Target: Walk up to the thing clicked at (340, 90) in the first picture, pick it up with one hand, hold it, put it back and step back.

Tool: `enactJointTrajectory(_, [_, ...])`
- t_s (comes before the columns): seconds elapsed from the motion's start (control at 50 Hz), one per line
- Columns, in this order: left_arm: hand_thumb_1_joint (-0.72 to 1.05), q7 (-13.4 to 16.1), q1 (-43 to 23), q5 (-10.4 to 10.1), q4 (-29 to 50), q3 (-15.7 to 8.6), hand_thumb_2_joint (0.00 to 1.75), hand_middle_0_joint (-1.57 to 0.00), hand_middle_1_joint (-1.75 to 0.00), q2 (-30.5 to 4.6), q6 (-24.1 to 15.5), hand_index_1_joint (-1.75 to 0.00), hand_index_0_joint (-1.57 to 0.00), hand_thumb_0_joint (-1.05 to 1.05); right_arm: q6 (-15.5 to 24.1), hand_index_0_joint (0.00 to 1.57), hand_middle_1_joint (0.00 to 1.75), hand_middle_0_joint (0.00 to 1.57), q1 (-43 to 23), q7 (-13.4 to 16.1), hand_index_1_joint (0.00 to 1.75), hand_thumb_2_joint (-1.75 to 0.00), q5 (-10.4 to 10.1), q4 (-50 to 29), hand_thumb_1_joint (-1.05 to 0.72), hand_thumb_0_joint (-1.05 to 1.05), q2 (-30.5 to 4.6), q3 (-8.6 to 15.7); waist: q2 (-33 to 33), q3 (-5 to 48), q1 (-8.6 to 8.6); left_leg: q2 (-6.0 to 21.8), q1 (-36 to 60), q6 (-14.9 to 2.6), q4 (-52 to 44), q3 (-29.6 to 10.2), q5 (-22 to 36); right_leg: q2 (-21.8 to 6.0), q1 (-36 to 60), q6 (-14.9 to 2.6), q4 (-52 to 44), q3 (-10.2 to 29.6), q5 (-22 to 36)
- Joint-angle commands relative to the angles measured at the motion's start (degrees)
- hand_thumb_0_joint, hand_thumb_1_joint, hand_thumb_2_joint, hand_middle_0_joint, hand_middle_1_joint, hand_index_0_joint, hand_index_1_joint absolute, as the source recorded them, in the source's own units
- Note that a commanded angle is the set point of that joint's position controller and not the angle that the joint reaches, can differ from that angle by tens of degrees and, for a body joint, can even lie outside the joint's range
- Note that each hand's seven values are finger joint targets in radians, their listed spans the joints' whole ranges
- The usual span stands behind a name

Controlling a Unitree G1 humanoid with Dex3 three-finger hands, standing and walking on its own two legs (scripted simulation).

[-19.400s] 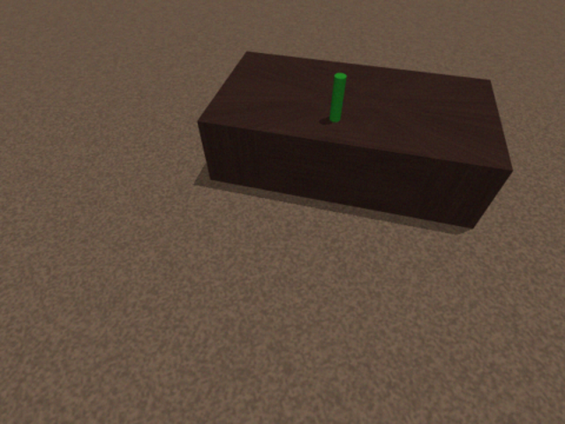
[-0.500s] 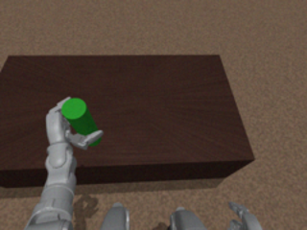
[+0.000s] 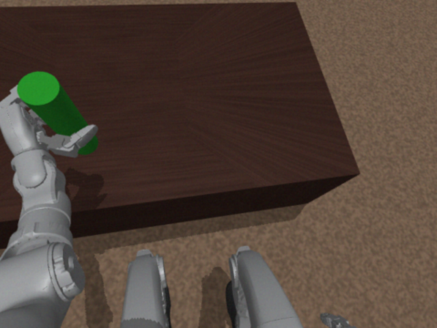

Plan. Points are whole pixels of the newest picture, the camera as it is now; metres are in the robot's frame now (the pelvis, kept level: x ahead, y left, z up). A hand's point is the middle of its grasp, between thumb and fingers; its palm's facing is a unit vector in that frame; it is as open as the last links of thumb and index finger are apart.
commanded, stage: crouch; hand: left
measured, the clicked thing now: (67, 121) +0.47 +0.22 +0.02
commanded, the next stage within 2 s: lower in 0.60 s
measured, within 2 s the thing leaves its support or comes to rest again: neither
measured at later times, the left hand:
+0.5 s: hand (64, 116) +0.51 +0.25 -0.04, palm faces +0.32 -0.95 -0.01, open 8.9 cm
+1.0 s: hand (73, 125) +0.53 +0.26 -0.09, palm faces +0.31 -0.95 +0.00, open 8.9 cm
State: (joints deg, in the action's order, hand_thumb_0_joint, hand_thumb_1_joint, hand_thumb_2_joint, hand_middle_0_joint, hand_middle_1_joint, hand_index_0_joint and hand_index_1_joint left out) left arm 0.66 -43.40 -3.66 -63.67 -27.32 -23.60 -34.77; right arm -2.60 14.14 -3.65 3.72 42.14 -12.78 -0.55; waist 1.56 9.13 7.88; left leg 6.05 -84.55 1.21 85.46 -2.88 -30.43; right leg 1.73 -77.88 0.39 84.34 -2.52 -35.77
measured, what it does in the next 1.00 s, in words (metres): lowers itself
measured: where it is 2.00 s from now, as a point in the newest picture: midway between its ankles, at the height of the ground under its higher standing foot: (201, 324)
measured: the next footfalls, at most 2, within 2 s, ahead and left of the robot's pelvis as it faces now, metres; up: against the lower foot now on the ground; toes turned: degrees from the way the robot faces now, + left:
none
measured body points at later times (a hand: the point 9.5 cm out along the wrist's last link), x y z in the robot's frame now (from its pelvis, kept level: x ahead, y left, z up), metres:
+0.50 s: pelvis -0.01 +0.00 -0.05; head +0.19 +0.04 +0.35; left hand +0.49 +0.30 -0.03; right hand +0.04 -0.26 -0.17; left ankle +0.07 +0.13 -0.57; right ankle +0.03 -0.13 -0.57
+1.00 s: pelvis -0.02 +0.00 -0.10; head +0.20 +0.04 +0.29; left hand +0.50 +0.31 -0.09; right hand +0.02 -0.27 -0.21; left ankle +0.07 +0.13 -0.57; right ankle +0.03 -0.13 -0.57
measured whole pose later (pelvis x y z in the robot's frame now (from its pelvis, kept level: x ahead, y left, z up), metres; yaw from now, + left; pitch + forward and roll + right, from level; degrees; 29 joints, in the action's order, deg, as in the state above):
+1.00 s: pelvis -0.02 +0.00 -0.10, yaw -3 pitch +36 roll -6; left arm -4.6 -54.8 -1.6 -67.3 -32.9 -35.4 -30.1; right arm -3.1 12.3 -2.6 4.8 40.0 -13.9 -3.5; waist 0.4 8.8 10.8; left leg 6.7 -107.6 1.3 104.8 -5.6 -34.1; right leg 2.9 -100.2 0.5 103.6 -3.6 -39.9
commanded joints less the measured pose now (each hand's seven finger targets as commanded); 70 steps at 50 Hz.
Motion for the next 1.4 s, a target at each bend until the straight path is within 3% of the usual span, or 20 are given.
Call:
enactJointTrajectory(0.0, [0.12,-0.07,-25.11,0.24,13.52,-2.06,1.37,-1.4,-1.53,-16.3,-4.66,-1.53,-1.42,0.0,1.04,0.2,0.3,0.2,7.77,0.83,0.3,-0.91,0.55,-2.81,-0.91,0.0,-11.83,3.67,9.68,34.07,-0.37,-1.7,29.78,-2.35,-6.62,-2.23,14.87,1.09,4.39,-2.65,-8.59,-0.71,15.73])
enactJointTrajectory(0.02, [0.14,-0.39,-25.76,0.54,12.53,-0.47,1.36,-1.4,-1.52,-15.45,-4.45,-1.53,-1.42,0.0,1.08,0.2,0.3,0.2,7.27,0.85,0.3,-0.91,0.63,-2.95,-0.91,0.0,-11.58,3.47,10.24,33.16,0.36,-1.71,28.68,-2.41,-6.28,-1.92,13.03,1.13,4.19,-2.6,-8.83,-0.44,14.8])
enactJointTrajectory(0.1, [0.15,-0.76,-28.27,0.15,13.32,-1.79,1.37,-1.41,-1.54,-17.24,-3.99,-1.54,-1.43,0.0,1.02,0.2,0.3,0.2,7.63,1.03,0.3,-0.91,0.56,-2.96,-0.91,0.0,-11.13,2.86,9.0,33.97,0.91,-1.71,23.74,-2.62,-4.38,-1.72,10.96,1.08,5.56,-2.19,-8.19,0.22,14.05])
enactJointTrajectory(0.12, [0.13,-0.59,-27.47,0.14,13.17,-2.75,1.37,-1.42,-1.54,-18.92,-3.6,-1.54,-1.43,0.0,1.03,0.2,0.3,0.2,7.26,1.06,0.3,-0.91,0.46,-3.14,-0.91,0.0,-11.35,2.89,8.91,34.61,-0.02,-1.7,23.34,-2.62,-4.13,-1.46,10.62,1.14,6.05,-2.09,-8.45,0.83,13.5])
enactJointTrajectory(0.2, [0.13,-0.78,-29.52,0.7,12.88,-2.71,1.38,-1.42,-1.54,-20.09,-3.04,-1.55,-1.43,0.0,0.83,0.2,0.3,0.2,7.65,1.17,0.3,-0.91,0.64,-2.96,-0.91,0.0,-11.77,2.75,11.11,35.74,0.41,-1.4,24.66,-2.54,-2.74,-2.03,12.17,1.34,2.12,-2.46,-6.09,-0.16,14.08])
enactJointTrajectory(0.22, [0.17,-1.21,-30.48,0.73,12.77,-1.43,1.39,-1.43,-1.55,-18.36,-2.97,-1.56,-1.44,0.0,0.84,0.2,0.3,0.2,7.81,1.15,0.3,-0.91,0.78,-2.87,-0.91,0.0,-11.76,2.75,12.43,35.59,1.16,-1.24,25.69,-2.25,-2.73,-2.69,12.12,1.32,-0.11,-2.75,-4.91,-0.71,13.55])
enactJointTrajectory(0.36, [0.09,-2.24,-32.15,0.58,13.14,-3.33,1.38,-1.44,-1.56,-22.0,-1.77,-1.57,-1.45,0.0,0.73,0.2,0.3,0.2,8.51,1.56,0.3,-0.91,0.79,-2.68,-0.92,0.0,-11.93,2.15,11.84,37.22,1.07,-1.28,22.61,-2.74,0.47,-2.5,15.0,1.49,-0.46,-2.39,-2.93,-0.71,16.2])
enactJointTrajectory(0.62, [0.09,-3.7,-34.31,0.8,12.25,-4.78,1.39,-1.45,-1.57,-26.54,0.13,-1.58,-1.46,0.0,0.0,0.2,0.3,0.2,8.32,2.14,0.3,-0.91,0.91,-3.03,-0.92,0.0,-12.15,1.49,12.34,38.68,1.18,-1.03,18.07,-2.94,3.95,-2.3,11.7,1.81,-2.37,-2.18,-0.41,-0.12,13.6])
enactJointTrajectory(0.66, [0.1,-4.03,-34.15,0.65,11.13,-4.7,1.4,-1.46,-1.58,-25.17,0.49,-1.59,-1.47,0.0,-0.03,0.2,0.3,0.2,8.85,2.05,0.3,-0.91,0.97,-2.81,-0.92,0.0,-12.1,1.26,12.69,38.54,1.85,-0.96,17.93,-2.79,4.47,-2.67,12.35,1.68,-3.93,-2.33,0.93,-0.66,13.91])
enactJointTrajectory(0.7, [0.09,-3.86,-34.43,0.89,11.46,-5.9,1.35,-1.47,-1.55,-28.02,0.75,-1.57,-1.47,0.0,-0.11,0.2,0.3,0.2,8.61,2.26,0.3,-0.91,0.91,-2.92,-0.92,0.0,-12.13,1.13,12.03,38.56,1.17,-1.04,16.17,-3.11,5.27,-2.18,11.87,1.81,-2.7,-2.04,0.5,-0.1,13.82])
enactJointTrajectory(0.78, [0.1,-4.52,-31.32,0.54,4.97,-4.25,1.35,-1.47,-1.55,-23.22,1.16,-1.57,-1.47,0.0,0.09,0.2,0.3,0.2,7.9,2.23,0.3,-0.91,0.97,-2.8,-0.92,0.0,-12.26,1.0,10.63,32.0,2.56,-0.79,12.55,-2.82,6.37,-3.14,7.36,1.84,-9.98,-2.45,2.84,-1.03,9.49])
enactJointTrajectory(0.84, [0.09,-4.53,-33.92,1.19,10.16,-6.89,1.35,-1.49,-1.57,-28.99,-0.15,-1.58,-1.49,0.0,0.0,0.2,0.3,0.2,8.46,2.25,0.3,-0.9,1.27,-3.36,-0.92,0.0,-12.44,0.86,11.81,36.4,1.19,-1.13,11.5,-3.0,8.09,-2.36,9.49,1.88,-7.49,-2.31,4.03,-0.67,11.51])
enactJointTrajectory(0.9, [0.16,-5.35,-33.38,0.95,8.39,-5.71,1.36,-1.48,-1.57,-25.81,0.02,-1.58,-1.49,0.0,0.03,0.2,0.3,0.2,8.47,1.79,0.3,-0.91,1.41,-3.43,-0.92,0.0,-12.74,0.9,13.22,36.86,1.92,-0.74,13.39,-2.48,8.87,-3.45,10.93,1.92,-11.2,-2.67,6.74,-1.6,11.75])
enactJointTrajectory(0.94, [0.15,-5.0,-35.24,0.97,11.67,-7.72,1.37,-1.49,-1.57,-29.75,-0.47,-1.59,-1.5,0.0,-0.11,0.2,0.3,0.2,9.03,1.99,0.3,-0.91,1.57,-3.32,-0.92,0.0,-13.12,0.78,13.71,39.06,1.09,-0.77,12.46,-2.63,10.56,-2.96,12.3,1.99,-10.01,-2.43,7.6,-1.36,13.08])
enactJointTrajectory(1.02, [0.15,-5.36,-36.67,1.31,11.84,-5.79,1.37,-1.49,-1.57,-27.87,0.13,-1.59,-1.49,0.0,-0.37,0.2,0.3,0.2,9.08,1.76,0.3,-0.91,1.88,-2.88,-0.93,0.0,-13.25,0.69,17.14,40.33,1.69,-0.44,14.98,-2.08,11.66,-3.29,13.47,1.9,-13.07,-2.77,9.7,-1.61,13.08])
enactJointTrajectory(1.08, [0.16,-5.24,-38.44,1.39,13.29,-7.43,1.37,-1.48,-1.56,-30.95,0.03,-1.58,-1.48,0.0,-0.58,0.2,0.3,0.2,9.45,2.0,0.3,-0.91,1.97,-2.53,-0.92,0.0,-13.53,0.62,17.14,41.72,1.55,-0.52,13.85,-2.14,13.04,-3.1,13.37,1.96,-13.03,-2.71,10.69,-1.64,13.01])
enactJointTrajectory(1.24, [0.15,-5.66,-37.27,1.43,10.14,-7.05,1.37,-1.48,-1.57,-30.26,1.6,-1.58,-1.49,0.0,-1.01,0.2,0.3,0.2,8.24,2.16,0.3,-0.9,2.15,-2.6,-0.92,0.0,-13.47,0.16,14.51,37.71,2.26,-0.54,6.69,-2.37,15.46,-2.56,6.04,1.96,-15.29,-2.37,12.2,-1.75,8.18])
enactJointTrajectory(1.28, [0.18,-5.71,-37.91,1.29,10.85,-8.22,1.37,-1.49,-1.57,-32.62,1.61,-1.58,-1.5,0.0,-1.17,0.2,0.3,0.2,8.34,2.35,0.3,-0.9,2.03,-2.53,-0.92,0.0,-13.69,0.02,13.41,38.63,1.78,-0.57,5.45,-2.56,16.64,-2.37,7.22,2.17,-14.44,-2.22,12.63,-1.67,9.33])
enactJointTrajectory(1.3, [0.17,-6.04,-37.5,1.18,9.52,-7.32,1.38,-1.49,-1.57,-30.71,1.87,-1.58,-1.5,0.0,-1.12,0.2,0.3,0.2,8.69,2.27,0.3,-0.9,2.05,-2.51,-0.91,0.0,-13.67,-0.06,13.58,38.31,2.5,-0.51,6.09,-2.49,17.01,-2.67,8.24,2.1,-15.45,-2.31,13.54,-2.1,10.01])
enactJointTrajectory(1.38, [0.19,-6.35,-37.96,1.49,9.84,-7.96,1.39,-1.5,-1.59,-31.91,2.21,-1.6,-1.52,0.0,-1.21,0.2,0.3,0.2,8.64,2.23,0.3,-0.9,2.24,-2.93,-0.91,0.0,-13.84,-0.26,13.84,38.13,2.5,-0.55,4.01,-2.56,18.6,-2.36,8.49,2.14,-15.9,-2.19,14.78,-2.13,10.48])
